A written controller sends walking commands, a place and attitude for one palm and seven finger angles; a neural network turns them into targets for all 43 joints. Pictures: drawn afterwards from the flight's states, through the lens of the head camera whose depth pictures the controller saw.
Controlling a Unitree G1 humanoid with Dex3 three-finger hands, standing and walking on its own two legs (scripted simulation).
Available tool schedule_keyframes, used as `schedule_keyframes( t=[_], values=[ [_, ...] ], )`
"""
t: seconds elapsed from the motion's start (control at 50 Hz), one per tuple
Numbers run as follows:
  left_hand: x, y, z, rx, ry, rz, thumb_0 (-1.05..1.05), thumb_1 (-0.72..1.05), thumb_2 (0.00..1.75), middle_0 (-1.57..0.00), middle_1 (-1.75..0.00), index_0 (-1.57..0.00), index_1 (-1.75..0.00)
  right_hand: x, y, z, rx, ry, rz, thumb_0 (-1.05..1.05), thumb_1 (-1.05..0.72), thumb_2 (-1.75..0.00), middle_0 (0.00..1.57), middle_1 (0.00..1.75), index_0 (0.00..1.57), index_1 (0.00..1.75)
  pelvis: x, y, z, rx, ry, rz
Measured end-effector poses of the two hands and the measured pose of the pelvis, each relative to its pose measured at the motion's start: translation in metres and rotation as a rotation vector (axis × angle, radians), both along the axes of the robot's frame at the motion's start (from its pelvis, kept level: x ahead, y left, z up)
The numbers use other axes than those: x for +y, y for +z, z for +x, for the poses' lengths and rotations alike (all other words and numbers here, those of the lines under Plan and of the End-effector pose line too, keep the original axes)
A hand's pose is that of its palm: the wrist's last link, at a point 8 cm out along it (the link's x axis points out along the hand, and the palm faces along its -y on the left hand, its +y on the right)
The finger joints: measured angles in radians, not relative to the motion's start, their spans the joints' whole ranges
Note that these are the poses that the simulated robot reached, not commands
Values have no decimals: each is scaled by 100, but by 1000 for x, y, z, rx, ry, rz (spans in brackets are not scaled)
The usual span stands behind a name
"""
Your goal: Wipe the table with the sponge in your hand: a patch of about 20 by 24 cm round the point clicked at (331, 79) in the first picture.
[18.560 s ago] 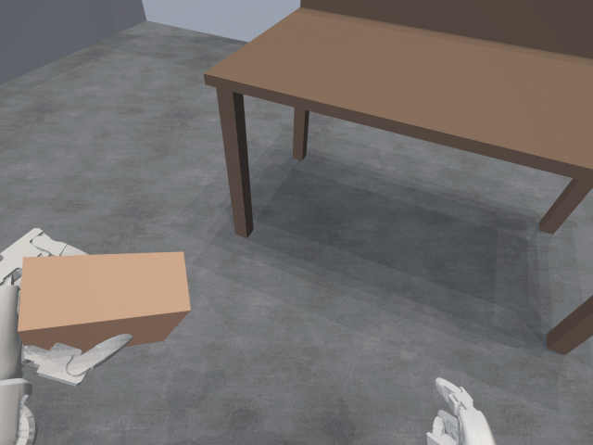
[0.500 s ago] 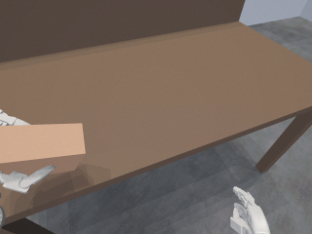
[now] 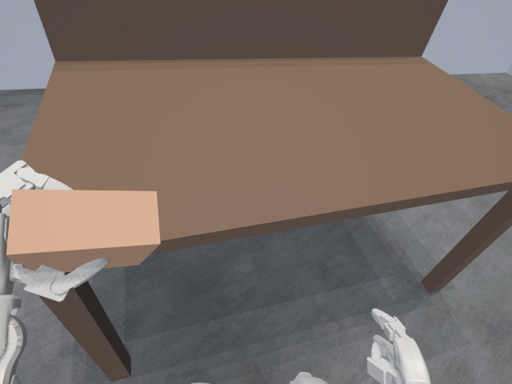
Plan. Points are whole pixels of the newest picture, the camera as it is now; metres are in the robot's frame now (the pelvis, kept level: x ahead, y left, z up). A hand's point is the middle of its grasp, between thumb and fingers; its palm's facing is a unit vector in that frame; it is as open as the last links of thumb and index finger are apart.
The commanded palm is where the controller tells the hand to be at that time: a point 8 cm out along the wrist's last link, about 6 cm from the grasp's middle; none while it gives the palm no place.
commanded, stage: come to a stop and stand still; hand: left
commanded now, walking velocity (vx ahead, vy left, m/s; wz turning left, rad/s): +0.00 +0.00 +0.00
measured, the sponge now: (110, 234) +0.23 +0.22 +0.16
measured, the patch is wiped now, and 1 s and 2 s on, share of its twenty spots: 0.00 0.00 0.00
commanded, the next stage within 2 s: look again from close up in 1.14 s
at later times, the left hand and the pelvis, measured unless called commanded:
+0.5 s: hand (14, 298) +0.14 +0.27 +0.17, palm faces +0.36 -0.88 -0.31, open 10.2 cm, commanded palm +0.09 +0.30 +0.21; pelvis -0.09 +0.03 +0.02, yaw -4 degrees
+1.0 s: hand (28, 336) +0.11 +0.24 +0.16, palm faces +0.40 -0.86 -0.32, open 10.2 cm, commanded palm +0.05 +0.28 +0.21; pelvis -0.11 +0.00 +0.02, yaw -1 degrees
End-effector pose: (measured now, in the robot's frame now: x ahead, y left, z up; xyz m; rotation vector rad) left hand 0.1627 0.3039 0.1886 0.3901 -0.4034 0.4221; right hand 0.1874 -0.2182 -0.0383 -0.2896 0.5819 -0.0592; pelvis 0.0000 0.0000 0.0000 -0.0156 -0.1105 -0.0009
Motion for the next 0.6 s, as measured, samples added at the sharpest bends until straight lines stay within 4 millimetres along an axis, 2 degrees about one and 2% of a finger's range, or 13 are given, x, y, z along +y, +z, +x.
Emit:
schedule_keyframes(
  t=[0.06,0.1,0.14,0.2,0.26,0.3,0.36,0.42,0.48,0.52,0.56,0.6],
  values=[
    [5,-15,5,54,-5,-54,0,-51,100,-77,-133,-74,-132,5,2,-30,8,-33,27,1,-91,-90,20,30,21,30,4,5,-19,-30,0,11],
    [1,-13,3,71,-30,-65,0,-51,100,-77,-133,-74,-132,8,5,-53,37,-42,40,1,-91,-90,20,30,21,30,5,11,-28,-21,8,2],
    [-6,0,-6,45,-71,-46,0,-51,100,-77,-133,-74,-132,10,7,-74,69,-50,39,1,-91,-90,20,30,21,30,6,17,-36,-1,5,-12],
    [-15,30,-27,-17,-123,38,0,-51,100,-77,-133,-74,-132,8,10,-100,108,-73,33,1,-91,-90,20,30,21,30,9,25,-45,32,-18,-31],
    [-13,56,-45,-46,-123,150,0,-51,100,-77,-133,-74,-132,6,6,-117,134,-93,41,1,-91,-90,20,30,21,30,11,28,-53,66,-33,-35],
    [-7,61,-51,-23,-99,203,0,-51,100,-77,-133,-74,-132,3,-3,-124,145,-95,53,1,-91,-90,20,30,21,30,12,26,-61,78,-38,-29],
    [6,52,-57,40,-70,188,0,-51,100,-77,-133,-74,-132,0,-15,-134,177,-113,67,1,-91,-90,20,30,21,30,17,24,-76,54,-22,-57],
    [17,27,-63,92,-42,85,0,-51,100,-77,-133,-74,-132,0,-13,-145,189,-149,75,1,-91,-90,20,30,21,30,20,25,-84,59,-51,-29],
    [15,-5,-66,152,-46,-18,0,-51,100,-77,-133,-74,-132,2,-3,-152,155,-175,47,1,-91,-90,20,30,21,30,24,24,-89,76,-70,-4],
    [8,-19,-66,151,-85,-53,0,-51,100,-77,-133,-74,-132,2,-2,-153,104,-173,7,1,-91,-90,20,30,21,30,32,14,-94,77,-61,-12],
    [1,-23,-67,141,-125,-48,0,-51,100,-77,-133,-74,-132,5,-3,-155,77,-187,0,1,-91,-90,20,30,21,30,35,9,-103,50,-67,23],
    [-4,-15,-69,136,-160,-5,0,-51,100,-77,-133,-74,-132,12,-3,-160,63,-193,20,1,-91,-90,20,30,20,30,34,11,-110,34,-73,38]
  ],
)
